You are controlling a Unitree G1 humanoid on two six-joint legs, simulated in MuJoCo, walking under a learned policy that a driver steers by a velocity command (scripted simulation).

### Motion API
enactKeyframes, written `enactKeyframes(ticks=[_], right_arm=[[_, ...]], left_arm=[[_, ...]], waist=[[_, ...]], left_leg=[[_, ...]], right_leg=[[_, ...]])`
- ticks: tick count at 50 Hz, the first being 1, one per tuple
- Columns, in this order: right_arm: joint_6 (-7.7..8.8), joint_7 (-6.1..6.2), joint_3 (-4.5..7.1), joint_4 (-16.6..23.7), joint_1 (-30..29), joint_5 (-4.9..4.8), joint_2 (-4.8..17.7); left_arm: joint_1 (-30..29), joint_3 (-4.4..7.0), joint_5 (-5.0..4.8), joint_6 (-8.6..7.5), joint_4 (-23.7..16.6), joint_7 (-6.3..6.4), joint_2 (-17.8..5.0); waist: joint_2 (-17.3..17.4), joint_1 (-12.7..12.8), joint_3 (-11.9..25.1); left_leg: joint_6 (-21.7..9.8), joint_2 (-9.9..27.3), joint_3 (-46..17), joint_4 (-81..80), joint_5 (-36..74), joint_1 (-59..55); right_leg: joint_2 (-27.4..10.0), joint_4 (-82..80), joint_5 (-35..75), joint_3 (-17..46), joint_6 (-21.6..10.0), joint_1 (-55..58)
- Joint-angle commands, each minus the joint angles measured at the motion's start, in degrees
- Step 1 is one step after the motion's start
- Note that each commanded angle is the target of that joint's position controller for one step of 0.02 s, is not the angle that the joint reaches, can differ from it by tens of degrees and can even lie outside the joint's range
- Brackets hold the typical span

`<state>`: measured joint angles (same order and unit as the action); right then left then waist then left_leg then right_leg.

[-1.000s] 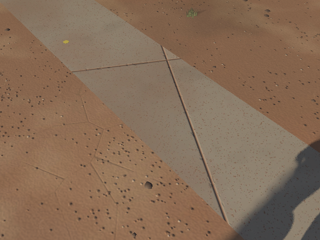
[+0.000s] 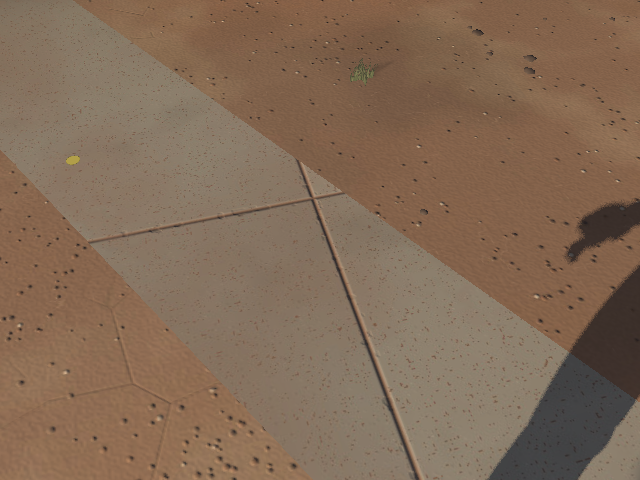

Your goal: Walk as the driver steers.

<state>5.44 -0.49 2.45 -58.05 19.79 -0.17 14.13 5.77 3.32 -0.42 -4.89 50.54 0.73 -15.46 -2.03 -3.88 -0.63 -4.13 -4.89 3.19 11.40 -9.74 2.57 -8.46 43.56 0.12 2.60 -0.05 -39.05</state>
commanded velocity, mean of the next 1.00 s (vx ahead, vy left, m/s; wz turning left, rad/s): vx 0.15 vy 0.00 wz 0.36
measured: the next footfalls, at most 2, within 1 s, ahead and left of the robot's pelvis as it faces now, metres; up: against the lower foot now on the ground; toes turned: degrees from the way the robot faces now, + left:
right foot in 0.18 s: +0.30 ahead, -0.15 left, +0.00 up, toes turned -2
left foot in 0.68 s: +0.25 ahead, +0.09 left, +0.00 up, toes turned +19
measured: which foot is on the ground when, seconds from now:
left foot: down 0.00-0.18, up 0.20-0.66, down 0.68-1.00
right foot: up 0.00-0.16, down 0.18-0.68, up 0.70-1.00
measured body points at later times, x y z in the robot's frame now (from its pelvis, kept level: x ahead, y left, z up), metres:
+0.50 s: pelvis +0.20 -0.06 +0.00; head +0.24 -0.06 +0.44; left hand +0.28 +0.22 -0.13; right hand +0.32 -0.33 -0.14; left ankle +0.23 +0.09 -0.69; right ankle +0.26 -0.15 -0.75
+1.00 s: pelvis +0.23 -0.01 +0.00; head +0.26 +0.04 +0.44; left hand +0.26 +0.32 -0.13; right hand +0.47 -0.22 -0.09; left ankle +0.21 +0.08 -0.75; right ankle +0.32 -0.15 -0.69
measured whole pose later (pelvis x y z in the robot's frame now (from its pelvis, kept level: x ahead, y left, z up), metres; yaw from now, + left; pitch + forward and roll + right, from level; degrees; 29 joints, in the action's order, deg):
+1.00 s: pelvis +0.23 -0.01 +0.00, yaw +25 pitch +3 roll -2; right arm -0.9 2.2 5.1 -42.8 9.5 -0.7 17.0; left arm 2.3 5.2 -0.2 0.3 49.2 2.5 -17.7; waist -1.1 -0.5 -2.8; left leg -3.3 -2.9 -5.8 24.8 -10.4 16.7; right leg 0.4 49.8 -19.8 3.9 4.4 -28.7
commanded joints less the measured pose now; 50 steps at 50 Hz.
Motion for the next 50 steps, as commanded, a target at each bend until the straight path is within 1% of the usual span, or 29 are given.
enactKeyframes(ticks=[1, 4, 6, 7, 8, 9, 10, 11, 12, 13, 14, 15, 16, 17, 19, 24, 28, 31, 33, 34, 35, 36, 37, 38, 39, 40, 42, 46, 50], right_arm=[[0.49, 0.73, 1.73, 2.62, 0.13, -0.62, 9.58], [-0.57, 0.85, 1.79, 1.19, 3.03, -0.74, 9.39], [-1.58, 1.16, 1.97, 0.85, 2.92, -0.44, 9.82], [-1.98, 1.28, 2.13, 1.07, 1.97, -0.34, 10.36], [-2.33, 1.39, 2.07, 1.59, 0.26, -0.42, 10.38], [-2.34, 1.37, 1.45, 2.06, 1.12, -0.19, 8.88], [-1.83, 1.2, 0.08, 3.54, 3.76, 1.29, 5.36], [-1.21, 0.83, -1.41, 1.03, 12.64, 0.11, 0.29], [-1.17, 0.89, 0.63, 0.55, 9.54, -1.41, 7.93], [-1.44, 1.25, 1.4, 2.94, 3.04, -2.52, 9.52], [-2.18, 1.87, 1.51, 3.28, 0.52, -2.16, 8.51], [-3.44, 2.44, 1.92, 3.21, 0.27, -1.56, 7.65], [-4.81, 2.69, 1.99, 3.33, 1.65, -1.26, 6.23], [-5.82, 2.89, 2.08, 3.7, 2.4, -1.04, 5.17], [-6.91, 3.24, 2.52, 5.47, 1.74, -0.87, 4.8], [-7.7, 2.53, 3.15, 10.21, -5.07, -0.5, 5.43], [-8.0, 1.4, 3.48, 13.15, -9.24, -0.58, 5.88], [-8.17, 0.34, 3.79, 14.91, -10.19, -0.77, 6.01], [-8.03, -0.17, 4.18, 14.55, -7.57, -0.64, 6.2], [-7.9, 0.3, 5.09, 14.13, -5.41, -0.31, 8.71], [-7.75, 1.47, 6.9, 14.54, -2.93, -0.02, 15.87], [-7.05, 1.46, 6.79, 15.97, -3.61, 1.45, 18.3], [-5.75, 0.87, 6.24, 16.19, -3.12, 1.78, 15.83], [-4.74, 1.0, 6.04, 16.41, -5.53, 1.22, 15.04], [-4.4, 1.31, 5.84, 17.07, -8.62, 0.11, 13.77], [-4.57, 1.71, 5.26, 17.58, -10.74, -0.87, 12.04], [-4.97, 2.25, 4.83, 18.0, -10.76, -0.48, 11.34], [-5.38, 2.89, 5.14, 18.13, -9.5, -0.62, 12.57], [-6.02, 3.01, 5.36, 18.86, -10.88, -0.44, 13.57]], left_arm=[[-5.49, -0.24, -0.32, -0.73, -3.9, -0.77, -1.65], [-9.84, -0.5, -0.53, -1.11, -5.9, -1.83, -2.04], [-8.98, -0.14, -0.13, -1.58, -6.4, -2.5, -3.23], [-6.1, 0.4, 0.06, -1.75, -5.77, -2.63, -4.59], [0.06, 1.27, 0.43, -1.96, -3.85, -2.58, -6.23], [6.98, 2.38, 1.12, -2.22, -1.81, -2.23, -9.32], [14.35, 3.12, 2.7, -2.08, -0.77, -1.7, -13.86], [15.84, 2.65, 2.09, -1.18, -0.24, -1.94, -13.25], [14.45, 1.86, 1.05, -0.45, -1.33, -2.03, -9.54], [8.29, 1.23, 0.66, -0.23, -2.68, -1.6, -8.06], [4.05, 0.68, 0.88, -0.22, -3.12, -1.31, -6.53], [1.12, 0.25, 1.08, -0.19, -3.25, -1.18, -4.9], [-0.48, 0.25, 1.86, -0.17, -3.03, -1.18, -4.79], [-1.43, 0.38, 2.33, -0.15, -3.0, -1.12, -4.98], [-2.22, 0.73, 2.49, 0.06, -2.73, -0.47, -6.03], [-2.3, 1.55, 1.59, 1.81, -2.31, 1.8, -7.97], [-1.37, 2.22, 0.95, 3.44, -2.01, 2.18, -9.54], [-1.09, 2.81, 0.1, 4.48, -2.0, 2.02, -10.71], [-1.17, 2.96, -0.89, 5.09, -1.78, 2.03, -10.34], [2.4, 2.75, -0.69, 5.29, -0.47, 1.72, -8.67], [2.15, 1.99, 1.49, 5.09, -1.93, 1.11, -5.59], [-2.95, 1.69, 2.06, 4.71, -5.14, 1.16, -4.64], [-6.0, 2.32, 1.32, 4.6, -5.44, 1.07, -6.98], [-5.79, 2.47, 0.09, 4.6, -5.35, 1.13, -7.02], [-4.32, 2.66, 0.16, 4.69, -4.11, 1.69, -7.04], [-4.1, 3.1, 0.65, 4.81, -3.87, 2.17, -8.3], [-3.19, 3.19, 0.67, 4.72, -3.85, 2.14, -7.75], [-4.28, 2.68, 0.23, 4.57, -4.41, 2.14, -6.03], [-4.78, 2.55, 0.11, 4.44, -4.66, 1.61, -6.25]], waist=[[4.07, 0.09, -3.73], [4.06, -0.84, -4.93], [5.4, 0.68, -3.11], [6.63, 2.45, -0.8], [6.95, 5.92, 2.91], [5.25, 8.5, 8.04], [-3.79, 8.84, 17.47], [-14.54, 6.76, 27.29], [-6.47, 8.47, 25.77], [-5.04, 7.23, 16.32], [-1.59, 5.54, 11.29], [-1.47, 3.76, 7.84], [-3.42, 2.03, 6.56], [-4.11, 1.32, 5.94], [-4.59, 0.72, 4.66], [-3.93, 2.44, 4.42], [-3.34, 3.82, 3.73], [-4.17, 3.56, 3.84], [-3.44, 1.55, 4.57], [0.58, 1.43, 5.02], [15.63, 2.68, 5.93], [21.07, 1.76, 6.48], [12.2, 0.01, 8.85], [10.19, 1.71, 7.8], [7.49, 3.13, 7.22], [7.7, 3.83, 6.68], [8.44, 4.63, 7.82], [8.62, 3.65, 7.25], [10.16, 3.03, 5.95]], left_leg=[[-7.77, 14.84, -7.12, -6.29, 7.92, 5.3], [-7.26, 16.9, -7.08, -2.64, 12.29, -1.13], [-5.56, 17.86, -6.99, 2.67, 23.01, -4.81], [-4.45, 17.72, -6.91, 6.45, 29.84, -5.97], [-2.94, 15.87, -5.78, 13.22, 37.02, -5.7], [-0.61, 12.27, -4.52, 23.06, 34.41, -1.26], [2.52, 6.74, -2.58, 41.61, 10.28, 14.57], [4.73, -0.21, -6.88, 58.03, -31.03, 27.51], [4.57, 2.55, -12.62, 62.52, -30.14, 28.58], [4.56, 5.0, -10.15, 62.15, -26.79, 32.65], [5.23, 7.49, -8.69, 59.58, -22.77, 32.0], [5.79, 9.1, -8.12, 56.8, -19.87, 29.05], [6.21, 9.6, -7.27, 55.99, -17.09, 24.2], [6.57, 9.2, -6.12, 55.7, -15.35, 22.13], [6.97, 9.45, -5.42, 52.73, -13.08, 22.98], [6.73, 11.16, -4.37, 41.91, -6.01, 24.75], [6.03, 10.26, -1.77, 35.29, -7.71, 23.64], [4.44, 9.16, -0.05, 28.89, -9.75, 21.56], [2.07, 6.97, 1.9, 18.25, -2.23, 14.88], [-0.17, 6.97, -1.31, 12.23, 6.86, 9.03], [-5.24, 19.18, -18.02, 10.94, 31.18, -0.75], [-16.74, 27.94, -31.83, 9.81, 39.21, -2.86], [-17.42, 25.88, -28.75, 9.4, 36.99, -2.8], [-14.25, 22.72, -23.84, 9.61, 34.01, -2.49], [-11.16, 20.25, -21.01, 9.96, 30.41, -1.77], [-9.74, 19.49, -20.01, 9.68, 28.82, -0.44], [-9.84, 18.06, -19.25, 9.31, 29.54, 1.69], [-9.56, 17.02, -20.86, 9.02, 23.97, 0.69], [-9.44, 15.87, -23.68, 8.37, 14.73, 5.23]], right_leg=[[2.13, -8.26, 6.65, -2.5, 0.47, 3.97], [3.31, -13.02, 4.37, -2.31, -0.49, 2.63], [4.88, -15.44, 1.5, -2.42, -1.95, 5.76], [6.14, -16.04, 0.41, -2.88, -2.85, 9.95], [7.94, -17.89, 2.76, -4.18, -4.16, 18.03], [5.88, -18.47, 14.78, -3.01, -6.05, 30.19], [-7.67, -12.43, 37.41, 10.26, -11.37, 51.04], [-19.26, -13.89, 44.61, 26.12, -20.37, 63.58], [-16.13, -16.47, 36.04, 22.97, -18.29, 57.24], [-13.64, -18.61, 31.33, 15.23, -15.66, 49.06], [-11.1, -21.26, 27.18, 10.63, -13.9, 40.92], [-9.3, -23.98, 22.83, 6.72, -12.82, 33.44], [-8.15, -26.35, 19.58, 3.65, -12.37, 27.04], [-7.76, -28.13, 17.15, 1.76, -13.11, 23.66], [-8.09, -30.4, 12.87, -0.91, -14.36, 21.67], [-9.33, -32.69, -0.21, -4.29, -14.1, 25.29], [-10.88, -31.04, -1.58, -5.86, -13.34, 29.18], [-12.18, -26.77, 2.05, -6.28, -11.59, 32.82], [-10.39, -20.67, 1.67, -8.69, -7.77, 32.13], [-7.13, -13.93, -3.14, -11.26, -3.76, 29.03], [-0.22, 3.12, -19.73, -16.65, 1.7, 15.38], [8.15, 16.58, -40.2, -10.47, 4.76, 1.68], [7.64, 23.78, -39.38, -2.8, 4.05, 0.46], [6.93, 24.53, -34.07, -1.01, 3.04, -0.94], [6.07, 22.97, -29.75, -0.07, 2.82, -1.29], [5.66, 21.5, -26.92, 0.51, 2.95, -0.65], [7.07, 21.52, -23.16, 0.42, 3.31, 2.92], [8.27, 10.73, -20.3, 1.18, 4.26, 4.04], [9.27, 2.51, -19.19, 1.77, 4.88, 9.75]])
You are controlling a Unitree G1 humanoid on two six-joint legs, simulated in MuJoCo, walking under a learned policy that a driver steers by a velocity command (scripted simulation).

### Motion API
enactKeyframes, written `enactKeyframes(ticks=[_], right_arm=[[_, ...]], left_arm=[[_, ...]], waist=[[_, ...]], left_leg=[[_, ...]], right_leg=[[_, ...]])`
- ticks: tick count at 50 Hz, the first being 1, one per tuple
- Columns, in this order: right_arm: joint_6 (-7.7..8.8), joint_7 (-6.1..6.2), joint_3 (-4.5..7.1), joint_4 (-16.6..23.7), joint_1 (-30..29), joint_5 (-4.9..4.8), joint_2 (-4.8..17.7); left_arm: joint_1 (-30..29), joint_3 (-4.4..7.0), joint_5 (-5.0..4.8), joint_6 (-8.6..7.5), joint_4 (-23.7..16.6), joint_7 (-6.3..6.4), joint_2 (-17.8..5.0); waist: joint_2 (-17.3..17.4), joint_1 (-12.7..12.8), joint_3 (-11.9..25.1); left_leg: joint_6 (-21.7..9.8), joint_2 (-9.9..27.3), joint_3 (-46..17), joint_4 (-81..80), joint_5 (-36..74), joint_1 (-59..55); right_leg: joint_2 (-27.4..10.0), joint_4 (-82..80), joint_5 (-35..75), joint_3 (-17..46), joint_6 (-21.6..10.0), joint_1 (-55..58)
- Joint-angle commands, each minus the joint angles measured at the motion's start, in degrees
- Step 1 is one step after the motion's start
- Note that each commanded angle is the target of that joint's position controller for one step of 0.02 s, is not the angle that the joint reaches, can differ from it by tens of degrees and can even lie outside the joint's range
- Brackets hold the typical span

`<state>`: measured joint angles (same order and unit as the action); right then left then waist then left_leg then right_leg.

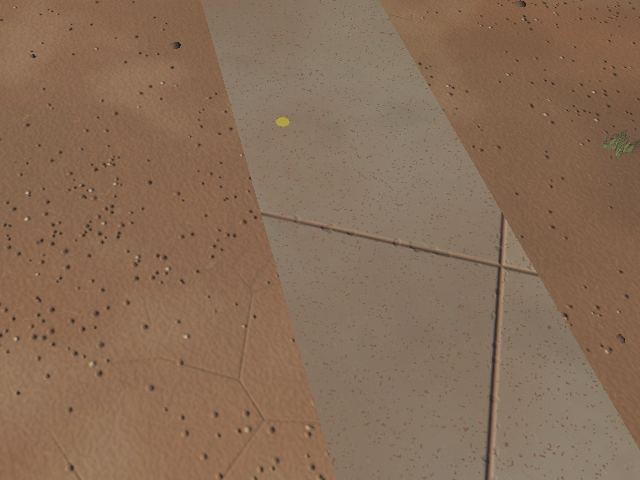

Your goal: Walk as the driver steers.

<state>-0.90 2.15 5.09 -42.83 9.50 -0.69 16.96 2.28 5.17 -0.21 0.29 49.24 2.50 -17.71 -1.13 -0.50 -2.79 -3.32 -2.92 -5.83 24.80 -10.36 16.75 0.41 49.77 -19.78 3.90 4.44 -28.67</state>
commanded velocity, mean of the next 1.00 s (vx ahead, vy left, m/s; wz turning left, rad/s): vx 0.20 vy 0.00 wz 0.38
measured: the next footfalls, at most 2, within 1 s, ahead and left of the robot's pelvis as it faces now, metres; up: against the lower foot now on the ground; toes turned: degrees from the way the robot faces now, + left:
right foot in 0.18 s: +0.07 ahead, -0.15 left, +0.00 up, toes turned +12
left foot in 0.64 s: +0.05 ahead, +0.15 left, +0.00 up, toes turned +22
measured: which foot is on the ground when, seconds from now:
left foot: down 0.00-0.18, up 0.20-0.62, down 0.64-1.00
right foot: up 0.00-0.16, down 0.18-0.62, up 0.64-1.00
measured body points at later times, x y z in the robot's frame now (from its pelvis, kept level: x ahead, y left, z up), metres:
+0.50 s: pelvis +0.02 -0.02 +0.00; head +0.05 -0.02 +0.45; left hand +0.02 +0.28 -0.11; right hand +0.25 -0.25 -0.10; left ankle -0.01 +0.13 -0.69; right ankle +0.03 -0.15 -0.75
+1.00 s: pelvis +0.16 +0.09 -0.01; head +0.19 +0.11 +0.44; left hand +0.25 +0.39 -0.11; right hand +0.30 -0.16 -0.12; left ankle +0.01 +0.13 -0.75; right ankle +0.36 +0.04 -0.72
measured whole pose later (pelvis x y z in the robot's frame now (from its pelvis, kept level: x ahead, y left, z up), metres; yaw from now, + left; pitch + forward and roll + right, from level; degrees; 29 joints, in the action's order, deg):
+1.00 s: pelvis +0.16 +0.09 -0.01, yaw +22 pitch +2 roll +1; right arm 2.5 1.2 2.8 -45.1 20.1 -0.3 15.5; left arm 3.7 2.4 0.1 -4.3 43.7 -3.1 -15.8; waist -3.0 -3.2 -2.4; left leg -2.5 -3.1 1.4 15.8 -19.2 -1.7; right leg -2.2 32.3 2.1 -1.1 -0.5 -33.3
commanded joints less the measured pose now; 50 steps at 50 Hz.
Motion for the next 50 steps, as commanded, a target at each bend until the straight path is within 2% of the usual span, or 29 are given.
enactKeyframes(ticks=[1, 5, 8, 9, 10, 11, 12, 13, 14, 15, 18, 20, 23, 25, 27, 29, 30, 31, 32, 33, 34, 35, 37, 39, 41, 44, 45, 47, 50], right_arm=[[0.18, 0.27, 2.71, 3.79, -0.92, 0.15, 10.81], [-0.36, -0.06, 2.45, 4.56, -2.42, 0.06, 10.62], [-1.18, 0.43, 1.91, 5.69, -4.75, -0.76, 9.86], [-1.33, 0.61, 1.28, 6.12, -3.32, -0.56, 7.75], [-1.05, 0.41, 0.48, 6.57, 0.41, -0.23, 4.29], [-0.41, 0.16, 1.97, 6.97, 0.41, 0.02, 9.15], [-0.39, -0.06, 3.26, 5.74, 1.5, -0.22, 12.9], [-0.83, -0.09, 3.64, 4.56, 2.27, -0.39, 12.77], [-1.53, 0.08, 3.43, 3.74, 2.83, -0.34, 11.18], [-1.92, -0.17, 2.98, 4.09, 2.5, -0.31, 9.73], [-1.3, -1.24, 1.74, 7.35, -3.4, -1.08, 7.12], [-0.61, -1.64, 1.35, 8.81, -5.61, -0.79, 6.57], [0.4, -2.41, 0.36, 9.73, -6.02, -0.35, 4.71], [1.01, -2.9, -0.22, 9.4, -4.91, -0.34, 3.72], [1.42, -3.25, -0.26, 8.61, -3.44, -0.51, 4.1], [1.71, -3.45, -0.15, 6.74, 0.87, -0.6, 4.08], [1.66, -3.32, 0.3, 4.84, 4.94, -0.63, 4.77], [1.6, -2.85, 1.44, 2.96, 11.25, -0.99, 6.94], [1.71, -2.07, 2.61, 2.0, 18.64, -0.44, 11.81], [2.54, -2.44, 3.3, 3.45, 18.15, -0.26, 17.52], [3.82, -3.01, 2.16, 3.74, 16.37, -0.15, 12.72], [4.66, -3.17, 1.05, 3.99, 13.67, 0.16, 9.72], [5.07, -3.2, -0.08, 4.75, 8.09, 0.3, 6.68], [5.24, -2.58, -0.27, 5.19, 6.18, 1.02, 6.69], [5.1, -1.83, -0.09, 4.73, 6.22, 1.04, 7.08], [4.48, -0.87, -0.1, 3.39, 7.19, 0.81, 7.35], [4.35, -0.68, -0.01, 2.54, 8.78, 0.75, 7.73], [4.16, -0.6, 0.09, 1.18, 10.41, 0.52, 8.22], [3.81, -0.53, 0.23, 0.22, 8.89, 0.07, 8.43]], left_arm=[[-1.16, 0.73, -0.16, -0.87, -3.43, -0.3, -4.19], [0.7, 0.92, -0.5, -1.93, -3.58, -1.2, -5.02], [6.38, 1.36, -0.51, -2.78, -2.28, -2.06, -5.66], [8.16, 2.12, 0.21, -2.65, -2.03, -1.9, -8.61], [6.16, 2.76, 1.14, -1.93, -2.91, -1.22, -13.02], [5.88, 2.28, 3.0, -1.96, -3.72, -1.51, -11.48], [2.86, 1.46, 2.71, -2.13, -5.19, -1.4, -8.79], [0.29, 1.0, 1.83, -2.02, -5.71, -1.14, -6.74], [-0.56, 0.6, 0.92, -1.86, -6.2, -0.86, -5.68], [0.65, 0.37, 0.31, -1.71, -5.96, -0.5, -5.5], [6.27, 0.61, 0.16, -1.39, -5.07, 0.55, -6.87], [9.02, 1.05, 0.26, -1.83, -4.86, 0.67, -8.36], [9.94, 1.69, -0.15, -2.61, -5.01, -0.03, -10.01], [9.56, 1.87, -0.54, -3.15, -5.01, -1.04, -10.4], [10.22, 1.99, -1.14, -3.61, -4.52, -2.27, -10.68], [9.22, 1.81, -2.15, -3.58, -4.04, -3.33, -10.55], [9.38, 1.29, -2.19, -3.56, -3.72, -3.62, -9.18], [9.58, 0.1, -1.39, -3.77, -3.37, -3.88, -6.26], [7.5, -1.74, 0.7, -4.2, -5.29, -4.29, -1.35], [6.62, -1.5, -0.19, -5.46, -8.67, -4.17, -1.91], [4.29, -0.26, -1.84, -6.17, -8.74, -4.07, -7.14], [4.27, 0.05, -2.64, -6.47, -8.7, -4.36, -8.02], [6.14, 0.15, -1.18, -6.25, -6.76, -4.46, -7.4], [7.55, -0.03, -0.26, -5.69, -5.83, -4.67, -5.94], [7.93, -0.5, 0.29, -5.21, -5.85, -4.57, -4.25], [2.42, -1.97, 0.37, -5.13, -7.89, -4.66, -0.93], [0.44, -2.16, 0.33, -5.15, -8.57, -4.9, -0.7], [-0.95, -2.05, 0.13, -5.19, -9.32, -5.43, -1.44], [1.39, -1.21, 0.58, -5.49, -9.06, -5.83, -4.06]], waist=[[9.54, -0.43, 7.81], [10.71, -0.21, 8.03], [9.99, 3.18, 8.65], [5.17, 2.57, 9.87], [-10.95, -1.64, 9.32], [-13.75, -0.4, 8.46], [-8.47, -1.4, 7.06], [-6.58, -2.22, 5.76], [-6.08, -2.02, 4.77], [-6.35, -1.02, 4.45], [-8.92, 3.37, 2.73], [-8.09, 5.11, 3.11], [-7.53, 5.42, 2.83], [-7.56, 4.56, 1.56], [-7.67, 3.86, 0.64], [-6.22, 0.55, 0.82], [-4.72, -1.45, 1.88], [-2.02, -4.62, 4.69], [11.28, -7.11, 8.45], [18.98, -5.52, 8.94], [11.65, -6.48, 5.66], [11.86, -4.7, 1.97], [9.05, -1.72, -0.96], [8.01, 0.2, -0.66], [5.93, 1.02, 1.0], [6.22, -0.52, 0.75], [6.45, -1.47, 0.89], [6.68, -1.91, 1.32], [7.29, 0.32, 2.69]], left_leg=[[-10.2, 13.68, -15.62, -5.0, 14.3, -7.94], [-9.44, 12.82, -20.29, -3.05, 16.26, -7.9], [-5.51, 9.14, -20.69, 1.06, 14.48, -5.65], [-2.55, 5.77, -17.6, 6.73, 4.3, 0.29], [1.03, -3.88, -6.79, 18.82, -19.03, 11.58], [3.51, -3.92, -4.36, 31.41, -28.35, 16.56], [4.53, -1.07, -4.75, 39.06, -24.33, 16.44], [5.4, -0.32, -3.71, 41.81, -20.25, 16.77], [6.48, 0.07, -2.94, 44.16, -17.17, 17.68], [7.22, 0.99, -1.84, 45.29, -13.83, 19.43], [7.95, 3.6, 2.59, 37.77, -9.32, 23.69], [8.16, 5.09, 3.2, 32.82, -9.55, 24.31], [6.95, 6.69, 5.03, 24.89, -9.39, 19.78], [5.17, 6.3, 7.12, 18.66, -10.01, 12.76], [3.49, 5.3, 8.75, 13.31, -9.89, 6.77], [1.52, 3.9, 10.46, 4.68, -4.39, -2.38], [0.64, 2.41, 11.45, 2.26, -3.42, -9.91], [-0.72, 2.79, 9.18, 1.18, -3.94, -19.54], [-4.18, 15.32, -8.32, -3.44, -3.78, -28.98], [-14.31, 25.94, -31.98, -10.63, -13.92, -31.37], [-15.5, 25.67, -31.03, -12.86, -19.26, -27.61], [-13.3, 22.92, -24.77, -13.3, -19.69, -24.38], [-9.98, 18.42, -14.54, -14.93, -9.4, -18.57], [-8.64, 15.99, -7.21, -15.18, 13.33, -14.82], [-8.27, 14.42, -1.0, -13.82, 29.03, -13.6], [-6.25, 11.18, 5.26, -13.0, 33.31, -9.87], [-5.96, 11.34, 5.35, -12.69, 33.12, -10.1], [-5.94, 12.9, 4.2, -11.41, 32.52, -11.79], [-5.11, 14.88, 1.91, -6.19, 34.81, -16.29]], right_leg=[[0.72, -5.24, 0.47, 0.56, 0.33, 0.79], [1.79, -12.66, -0.83, 0.95, -0.64, 5.62], [1.16, -29.1, 10.62, -0.26, -2.56, 15.99], [-6.19, -31.34, 15.24, 4.97, -5.02, 23.35], [-18.33, -31.24, 29.49, 17.74, -11.69, 28.6], [-25.26, -32.83, 33.4, 25.8, -20.34, 24.3], [-23.56, -32.56, 31.44, 20.79, -20.39, 22.41], [-19.24, -31.85, 27.97, 14.59, -17.44, 21.56], [-16.29, -31.67, 24.68, 10.43, -15.52, 21.71], [-15.41, -32.98, 18.57, 8.55, -15.17, 22.37], [-14.79, -38.34, -0.82, 7.33, -15.3, 26.28], [-16.71, -39.58, -3.25, 7.78, -15.84, 29.57], [-17.64, -40.78, -3.12, 4.82, -15.55, 28.14], [-16.76, -41.36, -2.2, 1.57, -15.24, 23.1], [-16.68, -40.88, -1.28, 0.1, -15.51, 20.06], [-16.52, -37.58, -1.48, -1.59, -14.7, 16.31], [-15.56, -33.7, -0.7, -3.15, -13.67, 12.47], [-13.18, -25.27, 2.37, -6.21, -11.42, 7.9], [-7.67, -3.08, -5.34, -12.32, -6.5, -2.29], [-0.8, 11.37, -14.62, -8.45, -4.66, -18.54], [-4.5, 18.5, -12.74, -3.01, -5.42, -22.55], [-6.72, 18.31, -6.57, -2.17, -6.85, -23.51], [-9.03, 13.47, 2.67, -1.94, -6.56, -19.95], [-8.35, 11.05, 8.36, -3.28, -4.9, -14.65], [-6.9, 6.36, 12.03, -4.5, -3.03, -11.64], [-4.23, -8.98, 20.82, -6.37, -2.63, -4.28], [-3.21, -12.3, 23.31, -6.88, -2.88, -2.66], [-2.08, -16.16, 25.2, -6.31, -3.92, -0.56], [-1.42, -19.35, 21.44, -4.76, -6.71, 1.48]])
